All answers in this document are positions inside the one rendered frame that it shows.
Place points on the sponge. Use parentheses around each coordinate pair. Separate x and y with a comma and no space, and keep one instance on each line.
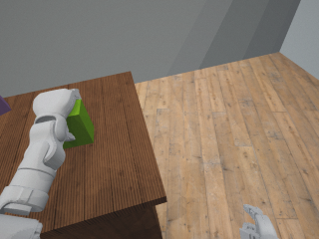
(80,126)

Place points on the left robot forearm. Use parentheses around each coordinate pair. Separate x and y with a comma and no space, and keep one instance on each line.
(28,189)

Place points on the robot left upper arm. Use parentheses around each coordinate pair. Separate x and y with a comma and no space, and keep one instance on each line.
(15,227)

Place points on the table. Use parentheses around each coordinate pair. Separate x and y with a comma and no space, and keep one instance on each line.
(107,189)

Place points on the robot left hand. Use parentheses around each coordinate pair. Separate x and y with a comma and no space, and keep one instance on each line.
(60,102)

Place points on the robot right hand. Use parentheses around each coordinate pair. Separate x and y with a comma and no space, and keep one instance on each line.
(263,225)

